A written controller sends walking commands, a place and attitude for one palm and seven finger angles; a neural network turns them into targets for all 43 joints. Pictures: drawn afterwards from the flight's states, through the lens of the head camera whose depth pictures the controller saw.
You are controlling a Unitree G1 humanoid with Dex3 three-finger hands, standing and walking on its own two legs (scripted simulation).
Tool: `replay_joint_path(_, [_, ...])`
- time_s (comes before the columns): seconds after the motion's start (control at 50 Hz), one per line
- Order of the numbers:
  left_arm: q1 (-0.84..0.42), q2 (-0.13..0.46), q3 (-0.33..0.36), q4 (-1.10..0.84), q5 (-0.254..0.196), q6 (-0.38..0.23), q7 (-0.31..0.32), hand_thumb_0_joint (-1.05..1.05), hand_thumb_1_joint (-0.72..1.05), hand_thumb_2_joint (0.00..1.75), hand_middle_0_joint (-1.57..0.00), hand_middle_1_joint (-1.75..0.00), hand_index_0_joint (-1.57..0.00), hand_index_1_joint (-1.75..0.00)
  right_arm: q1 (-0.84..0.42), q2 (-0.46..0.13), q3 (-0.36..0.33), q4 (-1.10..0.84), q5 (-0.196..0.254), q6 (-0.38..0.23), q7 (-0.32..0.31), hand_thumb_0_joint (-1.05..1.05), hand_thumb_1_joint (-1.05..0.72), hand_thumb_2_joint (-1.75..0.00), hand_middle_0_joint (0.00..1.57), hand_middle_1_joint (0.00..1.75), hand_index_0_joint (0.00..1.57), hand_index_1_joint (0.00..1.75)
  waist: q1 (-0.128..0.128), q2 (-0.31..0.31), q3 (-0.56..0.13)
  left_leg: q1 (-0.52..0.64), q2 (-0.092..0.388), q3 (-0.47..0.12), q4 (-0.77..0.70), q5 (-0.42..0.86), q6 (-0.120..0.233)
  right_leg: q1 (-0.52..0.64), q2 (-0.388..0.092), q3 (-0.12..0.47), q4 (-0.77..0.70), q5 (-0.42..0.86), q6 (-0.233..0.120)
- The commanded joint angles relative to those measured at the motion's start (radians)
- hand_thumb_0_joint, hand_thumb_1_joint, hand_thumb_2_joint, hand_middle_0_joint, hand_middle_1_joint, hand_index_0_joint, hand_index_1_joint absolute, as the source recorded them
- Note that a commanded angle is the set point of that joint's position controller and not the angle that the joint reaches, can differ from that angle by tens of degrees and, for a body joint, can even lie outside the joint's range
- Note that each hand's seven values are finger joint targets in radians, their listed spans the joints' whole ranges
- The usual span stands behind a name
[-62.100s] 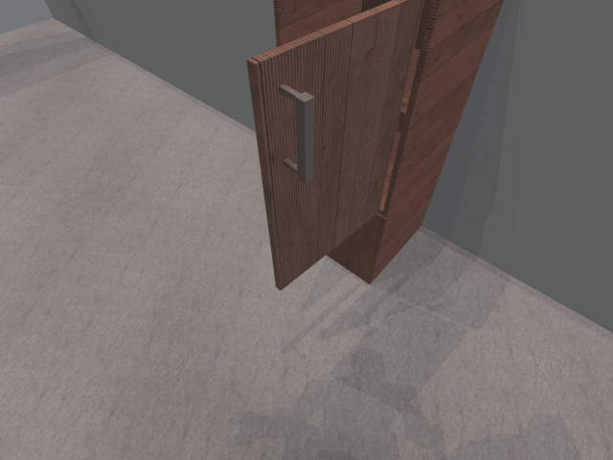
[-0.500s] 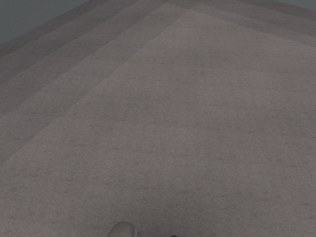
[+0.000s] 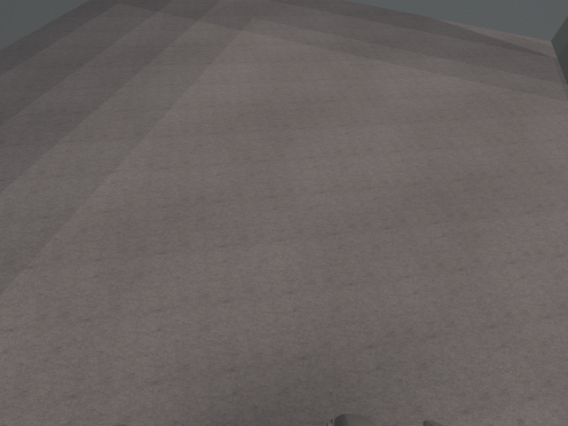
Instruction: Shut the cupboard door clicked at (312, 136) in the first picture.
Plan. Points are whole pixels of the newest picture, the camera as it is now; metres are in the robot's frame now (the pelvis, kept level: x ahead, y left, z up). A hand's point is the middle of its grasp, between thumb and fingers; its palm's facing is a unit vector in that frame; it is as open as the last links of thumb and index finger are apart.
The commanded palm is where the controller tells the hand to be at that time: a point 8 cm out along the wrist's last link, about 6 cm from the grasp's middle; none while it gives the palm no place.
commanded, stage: turn to face it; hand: left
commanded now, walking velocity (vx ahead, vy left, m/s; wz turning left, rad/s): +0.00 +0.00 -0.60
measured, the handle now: out of the picture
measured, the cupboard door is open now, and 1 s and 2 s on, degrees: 24 24 24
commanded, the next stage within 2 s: none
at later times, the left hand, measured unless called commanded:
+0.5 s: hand (195, 415) +0.15 +0.15 -0.18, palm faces -0.27 -0.94 -0.20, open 7.4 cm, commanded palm none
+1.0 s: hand (236, 387) +0.20 +0.09 -0.15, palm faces -0.52 -0.80 -0.30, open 7.4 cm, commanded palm none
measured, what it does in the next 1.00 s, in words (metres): steps on the spot, turning right: right foot, then left foot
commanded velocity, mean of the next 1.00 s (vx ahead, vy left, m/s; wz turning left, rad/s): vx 0.00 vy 0.00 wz -0.60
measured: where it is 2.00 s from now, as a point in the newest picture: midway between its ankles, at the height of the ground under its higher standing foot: outside the picture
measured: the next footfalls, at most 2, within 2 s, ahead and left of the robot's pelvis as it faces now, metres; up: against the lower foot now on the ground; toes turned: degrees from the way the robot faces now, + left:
right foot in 0.16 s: +0.03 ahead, -0.16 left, +0.00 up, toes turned -11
left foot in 0.50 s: +0.12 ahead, +0.09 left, +0.00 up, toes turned -14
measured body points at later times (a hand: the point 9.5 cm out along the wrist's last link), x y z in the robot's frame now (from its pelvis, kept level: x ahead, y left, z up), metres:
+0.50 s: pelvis +0.02 -0.01 -0.02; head +0.06 -0.01 +0.43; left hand +0.17 +0.20 -0.17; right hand +0.03 -0.29 -0.14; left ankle +0.08 +0.11 -0.74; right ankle -0.01 -0.15 -0.74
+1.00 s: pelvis +0.00 -0.03 -0.01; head +0.02 -0.08 +0.44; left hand +0.22 +0.13 -0.13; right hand -0.10 -0.29 -0.17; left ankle +0.07 +0.10 -0.67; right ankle -0.05 -0.12 -0.74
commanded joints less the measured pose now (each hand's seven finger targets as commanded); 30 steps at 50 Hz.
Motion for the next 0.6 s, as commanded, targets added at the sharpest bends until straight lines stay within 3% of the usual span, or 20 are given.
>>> replay_joint_path(0.0, [-0.05,0.018,-0.011,-0.104,-0.004,-0.025,-0.009,0.0,0.9,0.9,-0.2,-0.3,-0.2,-0.3,0.076,-0.22,-0.063,-0.031,0.002,-0.013,-0.005,0.0,-0.9,-0.9,0.2,0.3,0.2,0.3,-0.059,0.229,-0.104,0.134,0.241,-0.1,-0.097,0.446,0.11,0.018,-0.002,-0.052,-0.17,0.003,-0.018])
replay_joint_path(0.06, [-0.023,0.033,-0.013,-0.101,-0.006,-0.033,-0.007,0.0,0.9,0.9,-0.2,-0.3,-0.2,-0.3,0.058,-0.246,-0.072,-0.032,0.004,-0.009,0.002,0.0,-0.9,-0.9,0.2,0.3,0.2,0.3,-0.041,0.224,-0.117,0.103,0.25,-0.065,-0.027,0.423,0.08,0.135,0.014,-0.076,-0.329,0.057,-0.043])
replay_joint_path(0.08, [0.015,0.048,-0.009,-0.091,-0.005,-0.037,-0.005,0.0,0.9,0.9,-0.2,-0.3,-0.2,-0.3,0.046,-0.243,-0.074,-0.033,0.008,-0.006,0.006,0.0,-0.9,-0.9,0.2,0.3,0.2,0.3,-0.018,0.2,-0.123,0.056,0.235,-0.044,0.032,0.374,0.049,0.219,0.017,-0.077,-0.427,0.143,-0.054])
replay_joint_path(0.1, [0.087,0.085,0.0,-0.069,-0.002,-0.045,-0.001,0.0,0.9,0.9,-0.2,-0.3,-0.2,-0.3,0.026,-0.236,-0.074,-0.041,0.013,-0.005,0.009,0.0,-0.9,-0.9,0.2,0.3,0.2,0.3,0.025,0.115,-0.152,-0.024,0.196,-0.008,0.151,0.275,0.004,0.351,-0.01,-0.038,-0.552,0.27,-0.074])
replay_joint_path(0.12, [0.139,0.197,0.019,-0.055,0.009,-0.061,0.011,0.0,0.9,0.9,-0.2,-0.3,-0.2,-0.3,0.028,-0.165,-0.059,-0.069,0.024,-0.003,0.015,0.0,-0.9,-0.9,0.2,0.3,0.2,0.3,0.052,-0.196,-0.177,-0.221,0.068,0.059,0.376,-0.048,-0.063,0.5,-0.224,0.245,-0.663,0.498,-0.148])
replay_joint_path(0.14, [0.172,0.262,0.027,-0.041,-0.003,-0.062,0.025,0.0,0.9,0.9,-0.2,-0.3,-0.2,-0.3,-0.029,-0.135,-0.043,-0.109,0.022,0.007,0.013,0.0,-0.9,-0.9,0.2,0.3,0.2,0.3,0.077,-0.32,-0.138,-0.383,-0.041,-0.023,0.589,-0.418,-0.087,0.466,-0.372,0.455,-0.667,0.779,-0.257])
replay_joint_path(0.16, [0.167,0.26,0.023,-0.046,-0.009,-0.059,0.035,0.0,0.9,0.9,-0.2,-0.3,-0.2,-0.3,-0.019,-0.156,-0.037,-0.104,0.026,0.02,0.007,0.0,-0.9,-0.9,0.2,0.3,0.2,0.3,0.066,-0.261,-0.142,-0.399,-0.016,-0.144,0.7,-0.372,-0.075,0.42,-0.381,0.435,-0.682,0.646,-0.307])
replay_joint_path(0.18, [0.102,0.232,0.023,-0.066,-0.011,-0.051,0.039,0.0,0.9,0.9,-0.2,-0.3,-0.2,-0.3,-0.042,-0.137,-0.04,-0.106,0.025,0.02,0.013,0.0,-0.9,-0.9,0.2,0.3,0.2,0.3,0.047,-0.154,-0.076,-0.44,-0.001,-0.161,0.71,-0.291,-0.075,0.384,-0.33,0.375,-0.691,0.544,-0.293])
replay_joint_path(0.2, [0.049,0.199,0.02,-0.074,-0.004,-0.057,0.047,0.0,0.9,0.9,-0.2,-0.3,-0.2,-0.3,-0.023,-0.14,-0.042,-0.089,0.022,0.016,0.007,0.0,-0.9,-0.9,0.2,0.3,0.2,0.3,0.016,-0.25,-0.106,-0.476,0.003,-0.173,0.711,-0.251,-0.087,0.423,-0.279,0.38,-0.666,0.581,-0.275])
replay_joint_path(0.26, [-0.019,0.148,-0.001,-0.1,-0.008,-0.061,0.046,0.0,0.9,0.9,-0.2,-0.3,-0.2,-0.3,0.023,-0.151,-0.044,-0.056,0.021,0.02,0.01,0.0,-0.9,-0.9,0.2,0.3,0.2,0.3,-0.026,-0.188,-0.125,-0.35,-0.01,-0.165,0.643,-0.143,-0.106,0.328,-0.21,0.251,-0.649,0.604,-0.241])
replay_joint_path(0.3, [-0.026,0.162,0.002,-0.102,-0.002,-0.059,0.044,0.0,0.9,0.9,-0.2,-0.3,-0.2,-0.3,0.032,-0.13,-0.042,-0.047,0.022,0.022,0.015,0.0,-0.9,-0.9,0.2,0.3,0.2,0.3,-0.029,-0.131,-0.123,-0.278,-0.031,-0.139,0.527,-0.135,-0.107,0.274,-0.199,0.253,-0.658,0.508,-0.242])
replay_joint_path(0.38, [-0.017,0.176,0.009,-0.091,0.005,-0.052,0.038,0.0,0.9,0.9,-0.2,-0.3,-0.2,-0.3,0.025,-0.117,-0.04,-0.065,0.028,0.012,0.013,0.0,-0.9,-0.9,0.2,0.3,0.2,0.3,-0.016,-0.142,-0.107,-0.19,-0.072,-0.131,0.296,-0.163,-0.095,0.239,-0.195,0.343,-0.637,0.441,-0.25])
replay_joint_path(0.42, [-0.043,0.173,0.01,-0.093,-0.001,-0.046,0.035,0.0,0.9,0.9,-0.2,-0.3,-0.2,-0.3,0.084,-0.117,-0.041,-0.051,0.03,0.004,0.007,0.0,-0.9,-0.9,0.2,0.3,0.2,0.3,-0.046,-0.151,-0.116,-0.082,-0.092,-0.122,0.145,-0.078,-0.088,0.18,-0.167,0.357,-0.599,0.415,-0.216])
replay_joint_path(0.44, [-0.067,0.158,0.008,-0.097,-0.007,-0.042,0.034,0.0,0.9,0.9,-0.2,-0.3,-0.2,-0.3,0.132,-0.128,-0.043,-0.034,0.03,-0.003,0.004,0.0,-0.9,-0.9,0.2,0.3,0.2,0.3,-0.077,-0.135,-0.122,0.032,-0.09,-0.119,0.016,0.024,-0.086,0.107,-0.132,0.335,-0.558,0.355,-0.174])
replay_joint_path(0.46, [-0.051,0.104,-0.004,-0.11,-0.017,-0.036,0.029,0.0,0.9,0.9,-0.2,-0.3,-0.2,-0.3,0.157,-0.188,-0.05,-0.029,0.023,-0.015,-0.003,0.0,-0.9,-0.9,0.2,0.3,0.2,0.3,-0.078,0.03,-0.141,0.127,0.018,-0.228,-0.128,0.008,-0.057,0.019,-0.037,0.262,-0.458,0.219,-0.118])
replay_joint_path(0.48, [-0.019,0.045,-0.015,-0.124,-0.024,-0.033,0.022,0.0,0.9,0.9,-0.2,-0.3,-0.2,-0.3,0.173,-0.286,-0.07,-0.038,0.012,-0.019,-0.004,0.0,-0.9,-0.9,0.2,0.3,0.2,0.3,-0.074,0.336,-0.152,0.174,0.27,-0.502,-0.21,0.053,0.036,-0.109,0.093,0.113,-0.212,-0.094,-0.055])
replay_joint_path(0.5, [-0.048,0.071,-0.013,-0.132,-0.015,-0.032,0.021,0.0,0.9,0.9,-0.2,-0.3,-0.2,-0.3,0.177,-0.306,-0.068,-0.048,0.004,-0.015,-0.012,0.0,-0.9,-0.9,0.2,0.3,0.2,0.3,-0.089,0.312,-0.136,0.108,0.371,-0.555,-0.23,0.111,0.125,-0.109,0.07,0.084,0.002,-0.214,-0.045])
replay_joint_path(0.52, [-0.051,0.079,-0.006,-0.144,-0.01,-0.037,0.013,0.0,0.9,0.9,-0.2,-0.3,-0.2,-0.3,0.142,-0.291,-0.061,-0.076,0.0,-0.015,-0.013,0.0,-0.9,-0.9,0.2,0.3,0.2,0.3,-0.07,0.189,-0.114,0.019,0.36,-0.508,-0.221,0.135,0.157,-0.069,0.029,0.095,0.109,-0.176,-0.043])
replay_joint_path(0.54, [-0.04,0.074,0.003,-0.115,0.004,-0.033,0.007,0.0,0.9,0.9,-0.2,-0.3,-0.2,-0.3,0.096,-0.247,-0.052,-0.069,-0.004,-0.026,-0.015,0.0,-0.9,-0.9,0.2,0.3,0.2,0.3,-0.04,0.214,-0.113,0.042,0.286,-0.44,-0.205,0.267,0.127,-0.102,0.032,0.089,0.168,-0.11,-0.031])
replay_joint_path(0.58, [-0.034,0.063,0.003,-0.101,-0.002,-0.024,-0.005,0.0,0.9,0.9,-0.2,-0.3,-0.2,-0.3,0.049,-0.219,-0.042,-0.088,0.0,-0.024,-0.018,0.0,-0.9,-0.9,0.2,0.3,0.2,0.3,-0.029,0.219,-0.088,0.041,0.235,-0.274,-0.155,0.366,0.108,-0.096,0.003,0.051,0.181,-0.066,-0.019])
